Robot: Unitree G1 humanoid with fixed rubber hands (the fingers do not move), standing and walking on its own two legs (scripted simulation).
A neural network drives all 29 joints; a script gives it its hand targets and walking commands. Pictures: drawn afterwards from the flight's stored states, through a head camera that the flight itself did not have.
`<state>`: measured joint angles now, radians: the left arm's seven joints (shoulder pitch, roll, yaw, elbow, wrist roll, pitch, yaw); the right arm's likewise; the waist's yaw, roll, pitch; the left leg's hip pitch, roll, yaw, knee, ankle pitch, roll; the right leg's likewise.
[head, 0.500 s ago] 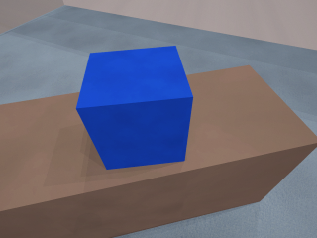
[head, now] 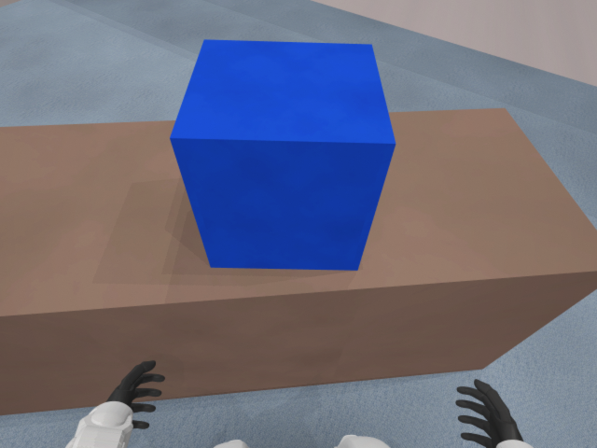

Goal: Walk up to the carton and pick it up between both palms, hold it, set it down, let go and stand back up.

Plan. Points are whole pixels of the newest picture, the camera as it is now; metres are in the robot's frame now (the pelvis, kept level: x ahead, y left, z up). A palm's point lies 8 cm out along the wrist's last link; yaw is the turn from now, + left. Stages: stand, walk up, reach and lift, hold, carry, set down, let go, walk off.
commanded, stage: reach and lift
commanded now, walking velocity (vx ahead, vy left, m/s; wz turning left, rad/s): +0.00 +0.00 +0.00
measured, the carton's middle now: (286, 163) +0.56 +0.02 +0.04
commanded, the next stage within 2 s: none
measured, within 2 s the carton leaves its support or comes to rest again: neither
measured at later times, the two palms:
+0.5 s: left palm (104, 383) +0.22 +0.26 -0.03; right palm (489, 418) +0.17 -0.24 -0.05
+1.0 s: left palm (96, 351) +0.26 +0.27 -0.02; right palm (470, 362) +0.23 -0.22 -0.03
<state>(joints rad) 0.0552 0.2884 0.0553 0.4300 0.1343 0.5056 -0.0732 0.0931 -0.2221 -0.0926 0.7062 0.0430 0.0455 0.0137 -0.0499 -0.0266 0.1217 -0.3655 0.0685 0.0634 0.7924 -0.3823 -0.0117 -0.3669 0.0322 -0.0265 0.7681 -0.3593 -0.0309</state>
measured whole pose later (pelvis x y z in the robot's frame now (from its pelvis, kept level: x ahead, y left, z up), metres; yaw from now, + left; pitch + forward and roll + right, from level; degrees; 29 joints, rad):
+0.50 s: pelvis +0.00 +0.00 +0.02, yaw +1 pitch -4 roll +0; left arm -0.03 0.30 0.06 0.66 -0.02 0.16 -0.04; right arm 0.13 -0.17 -0.08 0.62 0.00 -0.05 -0.01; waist -0.04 0.00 0.08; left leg -0.23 0.04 0.08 0.59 -0.28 0.00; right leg -0.25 0.01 -0.03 0.59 -0.28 -0.03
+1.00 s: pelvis +0.05 +0.01 +0.03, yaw +1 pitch -1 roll -1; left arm 0.03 0.32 0.05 0.74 -0.15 -0.25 -0.07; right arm 0.08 -0.21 0.01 0.83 0.18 -0.42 -0.02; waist -0.02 0.00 0.04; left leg -0.19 0.04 0.05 0.49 -0.29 -0.01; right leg -0.17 0.02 -0.03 0.45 -0.27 -0.02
